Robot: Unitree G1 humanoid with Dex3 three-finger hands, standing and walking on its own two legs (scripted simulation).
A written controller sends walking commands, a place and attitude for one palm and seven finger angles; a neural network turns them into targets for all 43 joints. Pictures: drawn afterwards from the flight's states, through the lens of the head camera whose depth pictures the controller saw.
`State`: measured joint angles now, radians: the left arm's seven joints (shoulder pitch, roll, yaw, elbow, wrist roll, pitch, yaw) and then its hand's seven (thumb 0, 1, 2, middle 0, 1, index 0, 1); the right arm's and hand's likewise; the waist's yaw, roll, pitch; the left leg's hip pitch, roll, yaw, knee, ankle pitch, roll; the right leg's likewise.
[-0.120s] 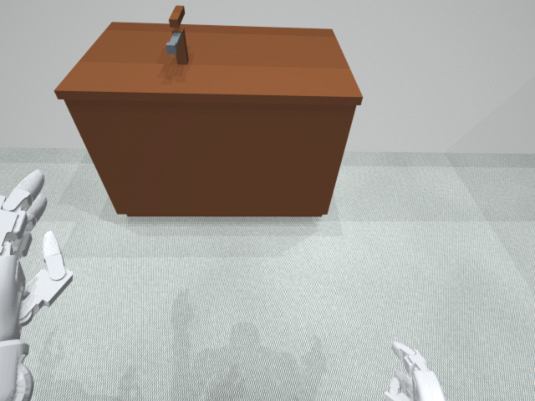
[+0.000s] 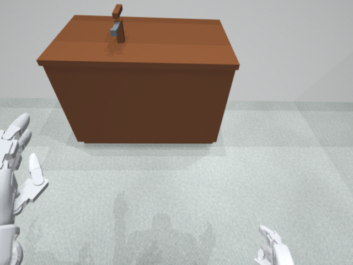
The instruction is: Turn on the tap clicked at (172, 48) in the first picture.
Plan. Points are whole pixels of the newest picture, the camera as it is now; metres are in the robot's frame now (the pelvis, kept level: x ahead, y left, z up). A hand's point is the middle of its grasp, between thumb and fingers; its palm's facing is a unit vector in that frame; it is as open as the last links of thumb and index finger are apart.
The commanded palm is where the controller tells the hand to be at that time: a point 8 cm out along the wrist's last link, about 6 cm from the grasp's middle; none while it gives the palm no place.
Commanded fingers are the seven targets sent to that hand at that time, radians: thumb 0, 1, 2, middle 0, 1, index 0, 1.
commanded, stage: stand and wait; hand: left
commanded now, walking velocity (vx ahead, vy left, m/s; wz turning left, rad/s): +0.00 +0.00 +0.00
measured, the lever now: (113, 32) +1.07 +0.37 +0.05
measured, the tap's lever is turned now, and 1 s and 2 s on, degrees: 0 0 0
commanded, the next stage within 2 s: look at it before walking up in 0.14 s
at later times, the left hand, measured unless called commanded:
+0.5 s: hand (45, 182) +0.21 +0.24 +0.16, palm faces +0.40 -0.84 -0.36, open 7.4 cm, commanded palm +0.15 +0.28 +0.18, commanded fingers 0.00 0.90 0.90 -0.20 -0.30 -0.20 -0.30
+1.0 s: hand (1, 230) +0.13 +0.26 +0.17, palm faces +0.57 -0.71 -0.41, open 7.4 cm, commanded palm +0.06 +0.29 +0.18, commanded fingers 0.00 0.90 0.90 -0.20 -0.30 -0.20 -0.30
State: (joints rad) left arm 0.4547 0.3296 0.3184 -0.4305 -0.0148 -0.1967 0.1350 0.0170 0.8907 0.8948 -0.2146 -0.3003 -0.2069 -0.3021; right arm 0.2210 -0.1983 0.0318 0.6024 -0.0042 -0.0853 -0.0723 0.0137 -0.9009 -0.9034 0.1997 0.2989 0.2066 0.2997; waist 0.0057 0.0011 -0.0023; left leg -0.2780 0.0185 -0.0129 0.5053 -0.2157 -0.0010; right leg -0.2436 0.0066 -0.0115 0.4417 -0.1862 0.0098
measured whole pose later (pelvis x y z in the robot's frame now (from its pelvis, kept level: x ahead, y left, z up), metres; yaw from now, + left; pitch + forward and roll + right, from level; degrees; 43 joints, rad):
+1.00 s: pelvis -0.02 -0.02 -0.01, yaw +15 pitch +0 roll +0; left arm 0.48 0.36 0.33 -0.53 -0.02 -0.18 0.14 0.02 0.89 0.89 -0.22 -0.30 -0.21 -0.30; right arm 0.23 -0.20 0.01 0.62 -0.01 -0.06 -0.07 0.01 -0.90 -0.90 0.20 0.30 0.21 0.30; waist -0.01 0.00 0.02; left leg -0.51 0.00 -0.01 1.03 -0.41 -0.02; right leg -0.29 -0.06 -0.14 0.59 -0.29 -0.02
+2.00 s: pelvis +0.13 +0.03 -0.01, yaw +45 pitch -1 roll +1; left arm 0.42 0.38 0.37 -0.54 -0.02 -0.20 0.15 0.02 0.89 0.90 -0.21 -0.30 -0.21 -0.30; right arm 0.18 -0.13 0.01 0.59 0.01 -0.09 -0.04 0.01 -0.90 -0.90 0.20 0.30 0.20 0.30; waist -0.02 -0.04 0.04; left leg -0.30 0.07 0.10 0.59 -0.28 0.00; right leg -0.51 -0.11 -0.10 1.11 -0.45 0.04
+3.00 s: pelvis +0.35 +0.15 -0.01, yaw +76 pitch -1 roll +1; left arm 0.41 0.30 0.33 -0.46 -0.04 -0.12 0.15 0.02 0.89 0.89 -0.21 -0.30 -0.21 -0.30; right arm 0.18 -0.22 0.02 0.67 0.00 -0.07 -0.06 0.01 -0.90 -0.90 0.20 0.30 0.21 0.30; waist 0.04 0.06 0.06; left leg -0.52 0.01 0.01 1.18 -0.45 -0.05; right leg -0.28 -0.11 -0.19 0.60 -0.30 -0.02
